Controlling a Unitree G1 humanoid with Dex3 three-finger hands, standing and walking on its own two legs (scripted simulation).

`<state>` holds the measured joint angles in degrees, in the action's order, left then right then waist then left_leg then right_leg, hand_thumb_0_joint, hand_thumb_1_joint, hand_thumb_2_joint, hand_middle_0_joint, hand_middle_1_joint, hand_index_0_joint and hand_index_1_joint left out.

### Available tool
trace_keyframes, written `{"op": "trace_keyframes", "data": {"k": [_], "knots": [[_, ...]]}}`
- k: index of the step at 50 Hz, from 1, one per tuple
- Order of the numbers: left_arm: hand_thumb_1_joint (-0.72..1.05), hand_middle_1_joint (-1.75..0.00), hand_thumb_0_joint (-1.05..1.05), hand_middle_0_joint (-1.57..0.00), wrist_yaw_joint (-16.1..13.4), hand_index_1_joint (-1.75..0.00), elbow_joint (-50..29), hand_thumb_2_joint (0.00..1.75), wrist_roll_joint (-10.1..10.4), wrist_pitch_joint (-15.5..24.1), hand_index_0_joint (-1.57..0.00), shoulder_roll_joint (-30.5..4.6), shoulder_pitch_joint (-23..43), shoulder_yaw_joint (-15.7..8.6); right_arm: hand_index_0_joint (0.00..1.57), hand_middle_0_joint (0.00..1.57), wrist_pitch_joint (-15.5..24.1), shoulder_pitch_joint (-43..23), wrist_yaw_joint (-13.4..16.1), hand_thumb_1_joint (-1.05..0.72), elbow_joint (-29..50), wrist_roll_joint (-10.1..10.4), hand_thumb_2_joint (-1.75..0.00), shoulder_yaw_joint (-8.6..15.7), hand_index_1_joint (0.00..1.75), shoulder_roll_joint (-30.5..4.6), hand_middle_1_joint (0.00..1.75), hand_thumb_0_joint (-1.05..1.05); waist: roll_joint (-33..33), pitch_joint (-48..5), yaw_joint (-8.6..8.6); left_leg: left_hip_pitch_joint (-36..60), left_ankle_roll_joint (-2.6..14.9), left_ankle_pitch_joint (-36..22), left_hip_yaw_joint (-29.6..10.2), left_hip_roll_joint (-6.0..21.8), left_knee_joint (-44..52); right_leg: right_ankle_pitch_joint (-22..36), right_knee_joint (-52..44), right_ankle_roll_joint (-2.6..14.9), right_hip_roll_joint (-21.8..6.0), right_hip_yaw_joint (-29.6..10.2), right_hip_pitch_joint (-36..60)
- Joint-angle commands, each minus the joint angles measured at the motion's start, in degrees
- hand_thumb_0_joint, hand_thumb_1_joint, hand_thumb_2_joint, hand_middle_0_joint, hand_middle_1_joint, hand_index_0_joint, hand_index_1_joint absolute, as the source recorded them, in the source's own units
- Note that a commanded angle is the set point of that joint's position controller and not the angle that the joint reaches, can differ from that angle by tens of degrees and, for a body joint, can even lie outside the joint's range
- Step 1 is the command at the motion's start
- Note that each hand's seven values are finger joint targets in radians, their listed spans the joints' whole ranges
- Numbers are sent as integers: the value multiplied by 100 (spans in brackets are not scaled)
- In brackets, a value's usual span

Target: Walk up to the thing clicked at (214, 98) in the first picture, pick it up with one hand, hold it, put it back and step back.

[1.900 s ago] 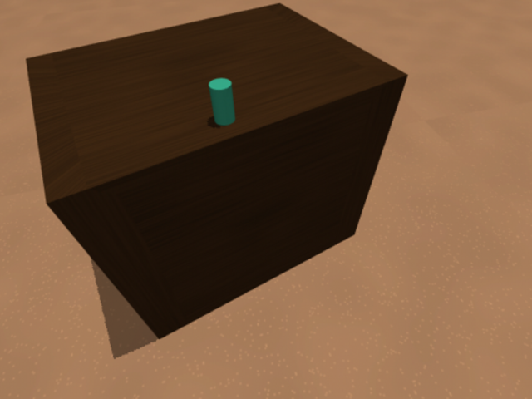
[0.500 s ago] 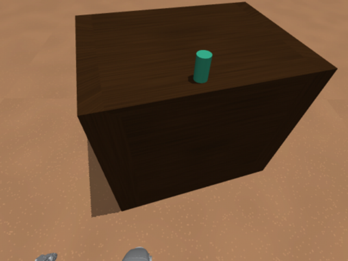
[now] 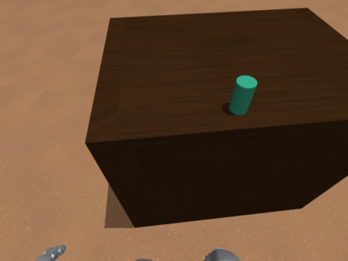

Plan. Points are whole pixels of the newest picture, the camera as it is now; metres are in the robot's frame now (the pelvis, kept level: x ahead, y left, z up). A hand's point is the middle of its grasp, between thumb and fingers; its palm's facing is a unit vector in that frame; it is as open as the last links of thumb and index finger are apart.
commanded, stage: walk up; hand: right
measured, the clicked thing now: (242, 96) +0.49 -0.14 +0.10
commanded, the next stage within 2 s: stand in 1.52 s
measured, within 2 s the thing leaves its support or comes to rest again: neither
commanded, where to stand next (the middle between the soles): +0.07 +0.00 m, yaw +10 degrees
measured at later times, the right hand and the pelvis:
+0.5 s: hand (287, 247) +0.18 -0.26 -0.13, palm faces -0.23 +0.88 -0.42, open 7.3 cm; pelvis +0.03 -0.02 +0.00, yaw +10 degrees
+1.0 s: hand (281, 248) +0.17 -0.24 -0.12, palm faces -0.26 +0.90 -0.34, open 7.3 cm; pelvis +0.03 -0.02 +0.03, yaw +13 degrees
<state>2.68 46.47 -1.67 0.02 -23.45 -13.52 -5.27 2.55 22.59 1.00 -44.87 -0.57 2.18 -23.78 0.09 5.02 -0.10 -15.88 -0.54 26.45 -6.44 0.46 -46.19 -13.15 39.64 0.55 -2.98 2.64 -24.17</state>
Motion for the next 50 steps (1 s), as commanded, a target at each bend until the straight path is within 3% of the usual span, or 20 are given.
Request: {"op": "trace_keyframes", "data": {"k": [1,4,7,9,12,13,14,15,16,18,21,23,24,25,26,27,30,31,42,50], "knots": [[90,-30,0,-20,-122,-30,-541,90,35,192,-20,-1569,-153,-392,20,20,49,121,233,-90,375,36,-90,389,30,-1268,30,0,-959,-625,-231,-1579,209,986,254,-91,-2199,-28,-2004,1711,-2219,-2929,1364],[90,-30,0,-20,-189,-30,-443,90,-13,197,-20,-1435,63,-277,20,20,71,129,116,-90,136,74,-90,361,30,-1129,30,0,-1162,-451,-115,-1408,204,573,392,97,-1532,341,-1620,1348,-1549,-1495,1014],[90,-30,0,-20,-221,-30,-408,90,-35,199,-20,-1453,-116,-242,20,20,44,-18,23,-90,56,44,-90,336,30,-962,30,0,-1284,-679,-237,-1197,158,504,655,-33,-566,1311,-1296,1413,-1547,-1243,1298],[90,-30,0,-20,-221,-30,-423,90,42,176,-20,-1474,105,-206,20,20,24,-82,6,-90,14,25,-90,337,30,-939,30,0,-1133,-765,-162,-674,140,86,801,-98,-132,1745,-1058,1359,-1589,-1021,1019],[90,-30,0,-20,-215,-30,-441,90,131,79,-20,-1365,511,-81,20,20,21,8,10,-90,-107,-30,-90,406,30,-996,30,0,-823,-783,141,333,287,-1027,892,-237,995,807,-524,972,-1482,-724,200],[90,-30,0,-20,-216,-30,-418,90,136,46,-20,-1197,419,-10,20,20,45,-51,31,-90,-95,-69,-90,461,30,-1162,30,0,-507,-741,172,634,441,-896,438,-74,1382,308,-173,714,-1388,-642,-237],[90,-30,0,-20,-220,-30,-413,90,176,20,-20,-900,325,72,20,20,88,-154,54,-90,-16,-133,-90,524,30,-1539,30,0,725,-682,90,614,755,-1040,-1293,992,2160,-580,819,278,-854,-177,-733],[90,-30,0,-20,-283,-30,-353,90,243,-41,-20,-972,373,35,20,20,86,-624,48,-90,134,-76,-90,571,30,-2008,30,0,1415,-479,43,-130,1498,-1402,-2703,2023,2592,-2311,1343,72,-73,-33,-619],[90,-30,0,-20,-320,-30,-226,90,177,-69,-20,-1245,547,-60,20,20,82,-733,43,-90,105,-67,-90,565,30,-1911,30,0,876,-295,100,-514,1824,-1624,-2705,2013,2511,-2294,1833,71,-235,-478,-269],[90,-30,0,-20,-305,-30,-62,90,231,-53,-20,-1052,311,-33,20,20,91,-1045,110,-90,77,-35,-90,388,30,-1486,30,0,606,-417,-132,6,1490,-3283,-1528,1432,1827,-1980,1740,86,-249,-515,-348],[90,-30,0,-20,-301,-30,224,90,227,58,-20,-943,44,-5,20,20,85,-1220,77,-90,-14,13,-90,301,30,-1322,30,0,977,-889,-189,199,1203,-4328,-875,1139,1381,-1429,551,85,-129,-145,473],[90,-30,0,-20,-322,-30,361,90,182,154,-20,-904,-14,13,20,20,-20,-1288,39,-90,-54,44,-90,268,30,-1261,30,0,719,-980,-251,8,881,-3786,-511,824,965,-246,-856,122,31,-63,1304],[90,-30,0,-20,-363,-30,399,90,119,221,-20,-1088,-40,3,20,20,-58,-1343,36,-90,-80,94,-90,229,30,-1132,30,0,445,-1048,-281,-214,653,-3336,-421,685,710,585,-1113,261,-259,-472,1653],[90,-30,0,-20,-402,-30,358,90,47,299,-20,-1416,38,-28,20,20,-74,-1329,16,-90,-47,131,-90,166,30,-929,30,0,-163,-1052,-223,-663,364,-2831,-167,315,303,1172,-1370,513,-1007,-1403,1915],[90,-30,0,-20,-377,-30,351,90,91,270,-20,-1747,409,-78,20,20,-124,-1286,42,-90,-155,99,-90,212,30,-985,30,0,-642,-860,-85,-484,235,-1228,221,-43,181,1244,-1376,1105,-1640,-1854,1261],[90,-30,0,-20,-350,-30,266,90,95,271,-20,-1640,710,-35,20,20,-147,-1147,39,-90,-343,66,-90,261,30,-1022,30,0,-665,-651,106,-117,195,-455,319,-3,245,1289,-1272,1208,-1733,-1835,835],[90,-30,0,-20,-340,-30,377,90,106,247,-20,-1270,749,133,20,20,-82,-1378,-58,-90,-519,34,-90,286,30,-1140,30,0,-339,-504,54,360,474,-1878,-383,348,1298,301,-1013,419,-807,-735,341],[90,-30,0,-20,-333,-30,459,90,122,244,-20,-1170,747,159,20,20,-62,-1602,-93,-90,-502,51,-90,268,30,-1158,30,0,-281,-461,-58,150,573,-1824,-621,470,1429,-208,-1054,232,-520,-492,524],[90,-30,0,-20,-295,-30,1024,90,155,221,-20,-1047,1048,226,20,20,-92,-2037,-153,-90,-1134,17,-90,84,30,-1022,30,0,172,-549,-121,-71,384,-1327,-717,499,2576,-561,-1710,142,-437,-242,1566],[90,-30,0,-20,-293,-30,1303,90,138,217,-20,-1065,1189,219,20,20,-105,-2126,-123,-90,-1397,18,-90,65,30,-982,30,0,283,-665,-89,134,261,-1842,-546,465,2749,-32,-2029,75,-500,-174,1934]]}}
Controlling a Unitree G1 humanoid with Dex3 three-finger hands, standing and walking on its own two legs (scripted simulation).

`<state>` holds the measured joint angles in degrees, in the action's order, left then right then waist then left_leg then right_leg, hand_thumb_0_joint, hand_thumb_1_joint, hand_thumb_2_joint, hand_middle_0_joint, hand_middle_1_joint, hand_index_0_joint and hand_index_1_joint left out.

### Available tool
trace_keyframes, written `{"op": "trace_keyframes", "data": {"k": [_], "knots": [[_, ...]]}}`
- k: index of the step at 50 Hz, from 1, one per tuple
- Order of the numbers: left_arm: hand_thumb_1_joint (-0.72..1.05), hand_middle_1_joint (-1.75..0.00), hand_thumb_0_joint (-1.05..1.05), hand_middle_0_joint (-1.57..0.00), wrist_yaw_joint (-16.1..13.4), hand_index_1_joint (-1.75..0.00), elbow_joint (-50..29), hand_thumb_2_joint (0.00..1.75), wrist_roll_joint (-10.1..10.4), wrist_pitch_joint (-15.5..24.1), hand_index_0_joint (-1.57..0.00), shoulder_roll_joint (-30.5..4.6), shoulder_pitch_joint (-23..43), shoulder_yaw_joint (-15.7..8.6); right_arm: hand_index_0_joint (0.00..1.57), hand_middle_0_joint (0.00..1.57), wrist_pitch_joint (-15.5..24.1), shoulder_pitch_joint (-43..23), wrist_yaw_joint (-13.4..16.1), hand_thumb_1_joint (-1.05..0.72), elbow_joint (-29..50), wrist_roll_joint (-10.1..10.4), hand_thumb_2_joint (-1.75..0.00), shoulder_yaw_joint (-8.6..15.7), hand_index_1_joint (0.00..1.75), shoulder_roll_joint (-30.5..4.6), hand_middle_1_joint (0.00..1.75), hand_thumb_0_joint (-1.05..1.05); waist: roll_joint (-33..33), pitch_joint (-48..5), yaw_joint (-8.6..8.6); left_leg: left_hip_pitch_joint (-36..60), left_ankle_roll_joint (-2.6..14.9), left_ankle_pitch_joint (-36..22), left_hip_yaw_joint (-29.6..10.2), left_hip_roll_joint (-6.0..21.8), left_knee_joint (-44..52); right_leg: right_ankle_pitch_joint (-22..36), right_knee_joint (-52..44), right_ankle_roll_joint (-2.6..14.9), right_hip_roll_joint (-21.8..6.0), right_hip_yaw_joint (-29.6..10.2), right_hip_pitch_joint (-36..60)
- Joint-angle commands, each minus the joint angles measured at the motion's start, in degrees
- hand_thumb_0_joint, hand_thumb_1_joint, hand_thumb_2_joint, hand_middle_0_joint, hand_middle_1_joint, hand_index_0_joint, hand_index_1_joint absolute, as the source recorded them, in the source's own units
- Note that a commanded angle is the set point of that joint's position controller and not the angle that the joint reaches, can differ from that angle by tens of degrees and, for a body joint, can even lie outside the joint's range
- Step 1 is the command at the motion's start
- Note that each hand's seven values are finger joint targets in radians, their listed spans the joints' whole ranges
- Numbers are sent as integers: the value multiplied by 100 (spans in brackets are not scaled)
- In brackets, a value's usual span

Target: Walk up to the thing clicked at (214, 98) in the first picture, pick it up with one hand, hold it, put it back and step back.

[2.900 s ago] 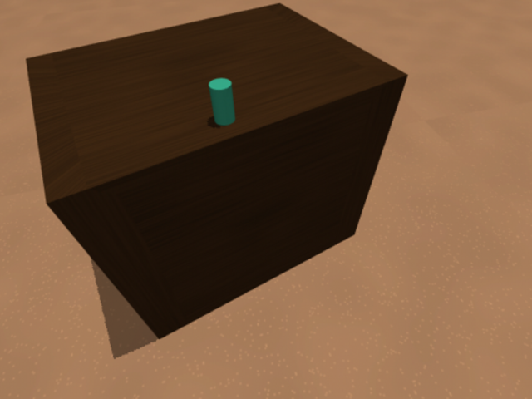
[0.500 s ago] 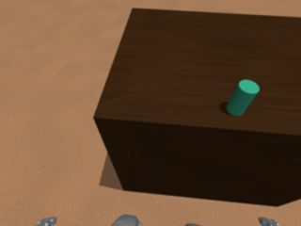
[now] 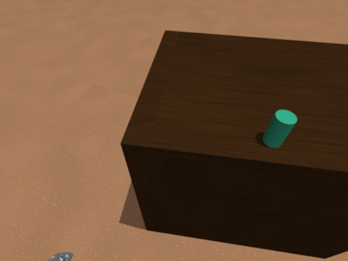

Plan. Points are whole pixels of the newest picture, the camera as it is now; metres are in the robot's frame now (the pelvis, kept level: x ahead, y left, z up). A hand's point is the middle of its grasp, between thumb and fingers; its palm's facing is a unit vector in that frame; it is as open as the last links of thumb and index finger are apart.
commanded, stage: walk up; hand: right
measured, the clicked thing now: (278, 129) +0.42 -0.23 +0.07
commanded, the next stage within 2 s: stand in 0.52 s
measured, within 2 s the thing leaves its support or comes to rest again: neither
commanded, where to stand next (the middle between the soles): +0.05 +0.00 m, yaw -4 degrees
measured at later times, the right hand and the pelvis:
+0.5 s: hand out of the picture +0.10 -0.27 -0.15, palm faces -0.05 +0.94 -0.34, open 7.3 cm; pelvis +0.01 -0.01 +0.00, yaw +1 degrees
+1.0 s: hand out of the picture +0.10 -0.28 -0.15, palm faces -0.02 +0.94 -0.34, open 7.3 cm; pelvis +0.01 -0.02 +0.01, yaw -1 degrees
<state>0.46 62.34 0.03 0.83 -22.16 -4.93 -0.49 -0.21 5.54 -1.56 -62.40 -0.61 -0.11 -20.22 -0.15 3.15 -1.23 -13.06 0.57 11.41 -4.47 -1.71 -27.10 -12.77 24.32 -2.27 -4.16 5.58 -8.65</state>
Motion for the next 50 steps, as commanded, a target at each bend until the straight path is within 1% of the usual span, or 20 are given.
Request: {"op": "trace_keyframes", "data": {"k": [1,2,4,7,9,11,20,22,25,26,27,28,30,31,33,36,41,42,44,50], "knots": [[90,-30,0,-20,-72,-30,-259,90,-29,133,-20,-1185,332,-265,20,20,165,-400,132,-90,326,24,-90,294,30,-1338,30,0,323,-474,21,-122,146,-286,-767,695,903,-82,-496,351,-380,-457,411],[90,-30,0,-20,-69,-30,-241,90,-44,124,-20,-1183,394,-268,20,20,161,-385,140,-90,305,21,-90,306,30,-1341,30,0,297,-453,50,-207,154,-208,-782,693,946,-97,-504,352,-366,-437,451],[90,-30,0,-20,-68,-30,-168,90,-44,130,-20,-1161,316,-269,20,20,149,-491,128,-90,316,22,-90,294,30,-1315,30,0,285,-362,8,-181,159,-69,-794,691,954,-245,-619,341,-371,-468,353],[90,-30,0,-20,-74,-30,-120,90,-75,171,-20,-1185,368,-304,20,20,144,-418,126,-90,239,38,-90,291,30,-1263,30,0,88,-563,46,50,124,-768,-618,656,722,63,-754,368,-494,-535,487],[90,-30,0,-20,-83,-30,-104,90,-63,179,-20,-1198,403,-312,20,20,131,-413,126,-90,214,38,-90,297,30,-1248,30,0,65,-519,63,111,85,-940,-554,593,638,191,-767,361,-533,-545,401],[90,-30,0,-20,-85,-30,-125,90,-72,162,-20,-1219,463,-313,20,20,106,-399,132,-90,192,25,-90,317,30,-1278,30,0,5,-452,99,120,73,-724,-494,562,632,42,-824,364,-568,-575,284],[90,-30,0,-20,-90,-30,-98,90,-93,125,-20,-1164,472,-354,20,20,96,-369,139,-90,126,10,-90,338,30,-1288,30,0,16,-497,79,46,105,-898,-600,624,738,118,-758,363,-520,-465,524],[90,-30,0,-20,-93,-30,-88,90,-79,117,-20,-1141,484,-364,20,20,92,-375,139,-90,125,6,-90,318,30,-1221,30,0,-13,-377,71,-12,93,-878,-607,615,776,-44,-803,355,-487,-435,445],[90,-30,0,-20,-90,-30,-137,90,-97,107,-20,-1155,477,-379,20,20,94,-331,150,-90,124,-2,-90,341,30,-1298,30,0,42,-572,81,54,109,-968,-575,628,724,145,-720,385,-529,-438,600],[90,-30,0,-20,-85,-30,-26,90,-34,69,-20,-991,264,-282,20,20,147,-444,163,-90,150,8,-90,264,30,-1146,30,0,-11,-602,-4,341,74,-1266,-617,768,873,290,-751,333,-494,-516,483],[90,-30,0,-20,-88,-30,-29,90,-30,62,-20,-1002,274,-287,20,20,168,-437,178,-90,164,4,-90,274,30,-1199,30,0,56,-652,24,412,79,-1511,-613,787,835,469,-746,307,-479,-505,531],[90,-30,0,-20,-90,-30,-43,90,-29,61,-20,-1005,316,-281,20,20,173,-383,187,-90,127,-1,-90,280,30,-1232,30,0,51,-579,31,276,58,-1535,-608,776,886,484,-769,280,-459,-483,615],[90,-30,0,-20,-86,-30,-30,90,-33,55,-20,-1053,304,-279,20,20,179,-372,201,-90,118,6,-90,273,30,-1238,30,0,59,-549,47,343,45,-1506,-534,773,907,503,-772,289,-465,-509,603],[90,-30,0,-20,-84,-30,-28,90,-31,62,-20,-1015,267,-267,20,20,179,-411,203,-90,122,4,-90,270,30,-1235,30,0,120,-550,14,387,49,-1569,-547,809,932,531,-780,283,-460,-501,600],[90,-30,0,-20,-74,-30,-10,90,-43,62,-20,-1024,267,-261,20,20,173,-358,204,-90,112,8,-90,266,30,-1232,30,0,98,-516,54,289,42,-1271,-511,776,987,395,-843,271,-450,-529,633],[90,-30,0,-20,-73,-30,-1,90,-48,74,-20,-1027,232,-242,20,20,179,-421,195,-90,123,23,-90,255,30,-1201,30,0,65,-542,41,424,29,-1417,-506,807,1006,504,-862,284,-459,-538,597],[90,-30,0,-20,-74,-30,-28,90,-55,80,-20,-1052,228,-221,20,20,173,-399,195,-90,87,24,-90,241,30,-1190,30,0,62,-431,64,416,-15,-1149,-442,773,1058,404,-938,286,-457,-593,493],[90,-30,0,-20,-71,-30,-35,90,-57,81,-20,-1029,229,-220,20,20,177,-394,198,-90,98,23,-90,249,30,-1230,30,0,98,-520,89,456,14,-1131,-411,782,1020,490,-942,288,-475,-610,547],[90,-30,0,-20,-72,-30,-31,90,-56,87,-20,-1036,187,-210,20,20,174,-374,185,-90,91,20,-90,223,30,-1161,30,0,12,-461,80,454,-11,-1102,-413,780,1049,437,-945,288,-456,-600,481],[90,-30,0,-20,-70,-30,-65,90,-60,87,-20,-1059,190,-214,20,20,177,-343,192,-90,72,18,-90,221,30,-1193,30,0,22,-477,84,556,-17,-1161,-372,792,1049,543,-943,297,-458,-636,445]]}}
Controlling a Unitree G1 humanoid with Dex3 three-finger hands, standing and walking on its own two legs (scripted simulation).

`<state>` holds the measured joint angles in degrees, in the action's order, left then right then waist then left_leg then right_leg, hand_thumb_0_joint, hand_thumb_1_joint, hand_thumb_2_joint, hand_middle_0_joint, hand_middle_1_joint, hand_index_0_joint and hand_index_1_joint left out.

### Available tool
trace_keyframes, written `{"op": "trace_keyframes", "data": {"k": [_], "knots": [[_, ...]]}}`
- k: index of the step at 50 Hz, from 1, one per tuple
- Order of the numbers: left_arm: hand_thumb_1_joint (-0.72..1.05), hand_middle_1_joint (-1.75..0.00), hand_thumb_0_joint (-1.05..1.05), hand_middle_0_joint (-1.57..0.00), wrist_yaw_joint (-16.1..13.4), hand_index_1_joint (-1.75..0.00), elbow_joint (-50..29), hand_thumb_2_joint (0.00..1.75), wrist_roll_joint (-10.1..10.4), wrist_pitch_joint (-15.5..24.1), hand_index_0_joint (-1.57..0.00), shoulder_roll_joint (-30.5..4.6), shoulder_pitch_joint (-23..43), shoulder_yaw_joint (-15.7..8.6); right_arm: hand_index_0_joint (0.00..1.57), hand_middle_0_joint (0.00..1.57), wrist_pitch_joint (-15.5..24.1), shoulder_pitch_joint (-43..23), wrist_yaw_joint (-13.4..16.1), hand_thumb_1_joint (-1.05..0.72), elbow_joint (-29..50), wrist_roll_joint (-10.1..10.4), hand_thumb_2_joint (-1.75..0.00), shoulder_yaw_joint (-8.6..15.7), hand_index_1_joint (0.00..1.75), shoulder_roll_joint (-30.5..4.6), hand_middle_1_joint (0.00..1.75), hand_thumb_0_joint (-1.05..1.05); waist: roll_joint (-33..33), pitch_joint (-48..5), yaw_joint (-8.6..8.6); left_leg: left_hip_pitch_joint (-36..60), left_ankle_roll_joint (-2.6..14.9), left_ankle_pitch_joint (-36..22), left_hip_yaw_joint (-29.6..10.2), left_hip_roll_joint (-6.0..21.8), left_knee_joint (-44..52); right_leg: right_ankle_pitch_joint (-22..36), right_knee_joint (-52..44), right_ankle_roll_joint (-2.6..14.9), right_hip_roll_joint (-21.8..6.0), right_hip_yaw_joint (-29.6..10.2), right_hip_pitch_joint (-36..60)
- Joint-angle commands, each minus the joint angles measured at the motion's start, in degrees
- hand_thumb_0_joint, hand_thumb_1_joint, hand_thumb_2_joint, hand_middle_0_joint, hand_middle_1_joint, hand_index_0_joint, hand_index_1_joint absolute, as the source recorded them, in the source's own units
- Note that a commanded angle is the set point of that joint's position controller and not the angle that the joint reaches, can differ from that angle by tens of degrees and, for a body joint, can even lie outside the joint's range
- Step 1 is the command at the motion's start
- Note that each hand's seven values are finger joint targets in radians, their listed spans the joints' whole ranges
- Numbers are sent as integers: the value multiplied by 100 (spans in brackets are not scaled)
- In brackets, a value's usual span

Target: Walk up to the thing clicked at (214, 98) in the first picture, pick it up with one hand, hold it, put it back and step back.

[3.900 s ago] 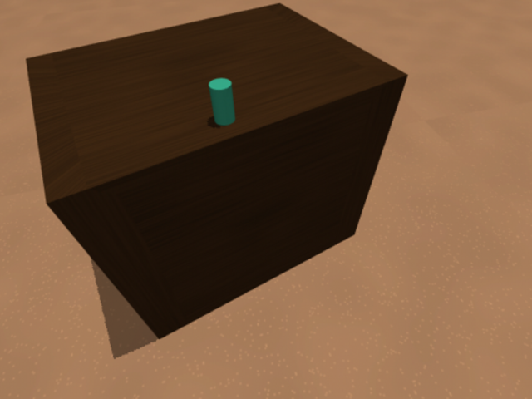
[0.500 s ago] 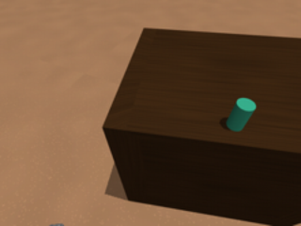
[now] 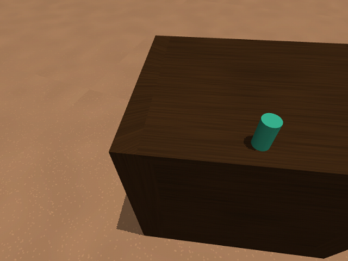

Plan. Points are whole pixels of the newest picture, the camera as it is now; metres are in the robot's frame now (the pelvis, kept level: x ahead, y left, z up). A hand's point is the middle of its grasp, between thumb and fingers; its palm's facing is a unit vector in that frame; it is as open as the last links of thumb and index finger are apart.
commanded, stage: stand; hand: right
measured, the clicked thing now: (265, 132) +0.41 -0.20 +0.06
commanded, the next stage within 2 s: rise first in 1.72 s
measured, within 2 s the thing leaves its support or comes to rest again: neither
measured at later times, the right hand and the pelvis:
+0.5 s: hand out of the picture +0.07 -0.26 -0.16, palm faces -0.03 +0.94 -0.33, open 7.3 cm; pelvis +0.00 -0.01 +0.00, yaw +0 degrees
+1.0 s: hand out of the picture +0.08 -0.26 -0.16, palm faces -0.04 +0.94 -0.34, open 7.3 cm; pelvis +0.01 -0.01 +0.00, yaw -1 degrees
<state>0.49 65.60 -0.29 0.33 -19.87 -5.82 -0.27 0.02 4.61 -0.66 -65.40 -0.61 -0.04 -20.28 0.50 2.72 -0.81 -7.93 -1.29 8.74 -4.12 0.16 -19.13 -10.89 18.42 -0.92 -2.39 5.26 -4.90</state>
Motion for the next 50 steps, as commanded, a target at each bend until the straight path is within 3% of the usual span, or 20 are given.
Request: {"op": "trace_keyframes", "data": {"k": [1,3,9,13,18,50], "knots": [[90,-30,0,-20,-77,-30,-399,90,-17,143,-20,-1274,287,-232,20,20,153,-255,100,-90,365,21,-90,214,30,-1211,30,0,-17,-440,40,0,178,-916,-414,619,231,400,-367,158,-648,-608,143],[90,-30,0,-20,-76,-30,-386,90,-29,128,-20,-1262,271,-231,20,20,137,-230,100,-90,347,16,-90,209,30,-1198,30,0,-41,-279,52,-127,162,-565,-417,587,318,43,-429,151,-608,-606,27],[90,-30,0,-20,-71,-30,-415,90,-29,131,-20,-1280,222,-227,20,20,144,-221,96,-90,372,18,-90,206,30,-1175,30,0,-83,-327,38,-55,165,-726,-413,598,298,145,-392,176,-604,-597,15],[90,-30,0,-20,-62,-30,-423,90,-18,120,-20,-1288,220,-229,20,20,136,-178,100,-90,350,18,-90,197,30,-1226,30,0,-6,-243,35,-127,153,-459,-419,582,326,-77,-430,172,-590,-634,-32],[90,-30,0,-20,-70,-30,-455,90,-21,134,-20,-1316,217,-231,20,20,141,-113,107,-90,369,5,-90,197,30,-1207,30,0,-56,-412,42,-50,169,-799,-383,616,240,331,-365,182,-622,-653,113],[90,-30,0,-20,-66,-30,-452,90,-2,110,-20,-1305,147,-232,20,20,148,-47,135,-90,396,9,-90,128,30,-1203,30,0,-52,-428,26,57,166,-948,-330,657,236,541,-305,197,-605,-690,115]]}}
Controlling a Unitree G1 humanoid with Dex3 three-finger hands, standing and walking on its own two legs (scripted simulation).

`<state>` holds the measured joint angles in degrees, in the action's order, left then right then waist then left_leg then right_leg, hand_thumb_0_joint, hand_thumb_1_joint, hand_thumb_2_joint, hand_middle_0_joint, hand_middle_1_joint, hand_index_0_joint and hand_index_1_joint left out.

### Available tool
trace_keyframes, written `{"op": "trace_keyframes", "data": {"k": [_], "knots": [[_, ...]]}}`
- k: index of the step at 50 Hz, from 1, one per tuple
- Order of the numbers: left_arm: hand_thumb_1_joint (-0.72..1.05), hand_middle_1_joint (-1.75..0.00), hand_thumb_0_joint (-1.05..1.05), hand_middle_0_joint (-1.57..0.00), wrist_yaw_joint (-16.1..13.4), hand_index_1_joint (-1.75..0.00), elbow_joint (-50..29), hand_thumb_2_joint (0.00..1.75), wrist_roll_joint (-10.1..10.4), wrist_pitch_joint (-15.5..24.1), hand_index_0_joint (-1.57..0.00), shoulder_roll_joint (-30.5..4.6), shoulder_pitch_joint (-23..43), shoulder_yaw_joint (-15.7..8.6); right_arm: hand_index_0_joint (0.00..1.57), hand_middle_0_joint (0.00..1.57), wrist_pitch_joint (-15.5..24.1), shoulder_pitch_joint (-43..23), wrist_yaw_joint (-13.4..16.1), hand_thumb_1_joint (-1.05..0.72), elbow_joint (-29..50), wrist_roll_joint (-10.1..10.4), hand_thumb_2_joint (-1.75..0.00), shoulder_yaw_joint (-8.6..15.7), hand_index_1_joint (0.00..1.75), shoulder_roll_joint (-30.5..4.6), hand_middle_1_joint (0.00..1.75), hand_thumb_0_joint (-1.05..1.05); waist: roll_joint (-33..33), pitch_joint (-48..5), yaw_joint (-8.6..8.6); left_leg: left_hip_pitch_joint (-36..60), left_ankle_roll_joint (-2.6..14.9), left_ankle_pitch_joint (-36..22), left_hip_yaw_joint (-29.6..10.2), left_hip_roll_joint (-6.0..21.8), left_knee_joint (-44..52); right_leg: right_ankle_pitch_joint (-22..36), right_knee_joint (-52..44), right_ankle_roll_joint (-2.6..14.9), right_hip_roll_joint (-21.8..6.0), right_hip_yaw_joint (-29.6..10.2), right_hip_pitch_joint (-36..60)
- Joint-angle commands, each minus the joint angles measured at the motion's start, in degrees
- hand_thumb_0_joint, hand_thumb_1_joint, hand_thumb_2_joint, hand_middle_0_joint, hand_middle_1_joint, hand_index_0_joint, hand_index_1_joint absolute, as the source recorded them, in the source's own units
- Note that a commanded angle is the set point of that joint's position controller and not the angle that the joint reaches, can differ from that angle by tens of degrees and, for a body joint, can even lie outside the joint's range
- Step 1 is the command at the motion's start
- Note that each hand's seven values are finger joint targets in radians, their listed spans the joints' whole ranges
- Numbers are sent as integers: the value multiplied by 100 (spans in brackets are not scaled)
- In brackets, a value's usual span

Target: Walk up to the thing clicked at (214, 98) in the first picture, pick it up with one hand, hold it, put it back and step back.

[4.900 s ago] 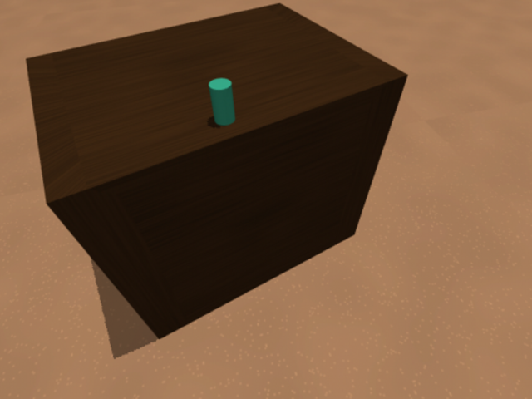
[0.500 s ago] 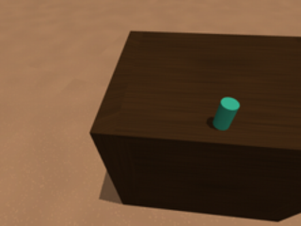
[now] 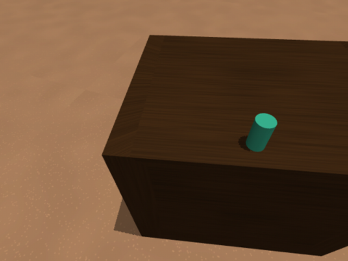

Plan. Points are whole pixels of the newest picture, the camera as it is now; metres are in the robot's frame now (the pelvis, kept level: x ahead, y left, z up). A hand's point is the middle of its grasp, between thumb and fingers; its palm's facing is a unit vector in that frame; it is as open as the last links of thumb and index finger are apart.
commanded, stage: stand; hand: right
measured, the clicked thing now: (260, 133) +0.41 -0.18 +0.06
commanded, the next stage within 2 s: rise first in 0.72 s
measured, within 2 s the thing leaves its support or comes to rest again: neither
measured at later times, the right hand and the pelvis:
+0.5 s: hand out of the picture +0.08 -0.25 -0.16, palm faces -0.04 +0.94 -0.34, open 7.3 cm; pelvis +0.00 +0.00 +0.00, yaw +0 degrees
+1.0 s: hand out of the picture +0.14 -0.24 -0.14, palm faces +0.17 +0.94 -0.31, open 9.5 cm; pelvis -0.01 +0.01 -0.01, yaw -3 degrees
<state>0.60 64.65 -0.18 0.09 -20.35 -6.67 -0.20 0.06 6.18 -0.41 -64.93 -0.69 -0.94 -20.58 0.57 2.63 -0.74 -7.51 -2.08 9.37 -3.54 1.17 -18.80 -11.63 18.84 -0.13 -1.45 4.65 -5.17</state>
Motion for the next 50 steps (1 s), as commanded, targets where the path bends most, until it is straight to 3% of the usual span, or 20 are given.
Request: {"op": "trace_keyframes", "data": {"k": [1,9,14,20,31,40,41,42,43,44,45,46,48,50], "knots": [[90,-30,0,-20,-78,-30,-364,90,-22,136,-20,-1253,210,-233,20,20,144,-186,109,-90,354,21,-90,222,30,-1176,30,0,-54,-422,30,31,231,-1038,-385,551,207,654,-343,111,-685,-615,135],[90,-30,0,-20,-98,-30,-378,90,-26,145,-20,-1255,214,-229,20,20,129,-189,108,-90,370,16,-90,235,30,-1184,30,0,-131,-424,30,58,241,-1128,-354,560,156,861,-342,82,-678,-593,139],[90,-30,0,-20,-86,-30,-384,90,-26,146,-20,-1262,227,-230,20,20,121,-162,106,-90,350,16,-90,229,30,-1183,30,0,-42,-282,40,-67,231,-848,-358,529,250,560,-393,104,-663,-611,96],[90,-30,0,-20,-87,-30,-392,90,-29,157,-20,-1256,176,-231,20,20,137,-200,111,-90,383,13,-90,241,30,-1201,30,0,-41,-471,13,99,265,-1096,-325,566,155,911,-338,106,-697,-635,189],[90,-30,0,-20,-92,-30,-384,90,-42,152,-20,-1257,205,-229,20,20,125,-174,105,-90,386,16,-90,245,30,-1168,30,0,-77,-267,39,-11,257,-798,-357,557,277,469,-412,98,-656,-617,72],[90,-30,0,-20,-85,-30,-387,90,-32,146,-20,-1241,174,-221,20,20,139,-146,99,-90,375,17,-90,246,30,-1169,30,0,-9,-244,31,-49,256,-835,-370,561,311,481,-366,113,-648,-611,68],[82,-22,0,-12,-90,-22,-405,82,-36,146,-12,-1251,185,-232,12,12,135,-133,106,-82,379,7,-82,256,22,-1183,22,0,-61,-267,31,-29,261,-793,-348,556,279,453,-384,105,-652,-629,70],[74,-14,0,-6,-124,-14,-2415,74,459,793,-4,-349,2195,-144,5,6,592,-2144,158,-74,2390,454,-74,99,14,-91,14,0,-208,-395,-6,-511,196,-272,473,-165,-312,404,175,62,-9,-247,-851],[66,-6,0,-5,-248,-9,-2779,66,594,915,-2,-488,1879,-67,5,5,830,-2052,276,-66,2641,647,-66,152,6,-352,6,0,176,-597,219,-115,234,257,504,-228,-83,24,-63,40,-80,-311,-508],[58,-6,0,-6,-337,-8,-2123,58,607,857,-3,-875,1101,-281,5,5,774,-1277,400,-58,1915,627,-58,481,5,-976,5,0,187,-390,166,-207,229,319,506,-187,-25,-50,1,68,-30,-270,-644],[50,-6,0,-5,-407,-8,-1750,50,588,775,-3,-1240,846,-663,5,5,636,-937,494,-50,1357,605,-50,747,5,-1181,5,0,-80,-226,162,-552,214,268,498,-173,-204,-41,127,69,50,-192,-889],[42,-5,0,-5,-445,-7,-1779,42,548,772,-4,-1228,818,-754,5,5,650,-1098,529,-42,1636,568,-42,899,5,-1267,5,0,-313,-561,164,-504,229,124,490,-124,-369,124,263,50,67,-186,-810],[26,-5,0,-5,-481,-6,-1607,26,451,816,-4,-806,786,-689,5,5,700,-1032,568,-26,1627,452,-26,897,5,-944,5,0,-360,-1056,160,-461,270,-117,490,-134,-488,494,438,14,27,-231,-784],[14,-5,0,-5,-456,-5,-1816,19,256,779,-5,-904,263,-1038,5,5,640,43,574,-11,2133,314,-19,1425,5,-1187,5,0,-300,-1550,335,-198,299,-585,538,-165,-561,993,475,9,68,-248,-734]]}}
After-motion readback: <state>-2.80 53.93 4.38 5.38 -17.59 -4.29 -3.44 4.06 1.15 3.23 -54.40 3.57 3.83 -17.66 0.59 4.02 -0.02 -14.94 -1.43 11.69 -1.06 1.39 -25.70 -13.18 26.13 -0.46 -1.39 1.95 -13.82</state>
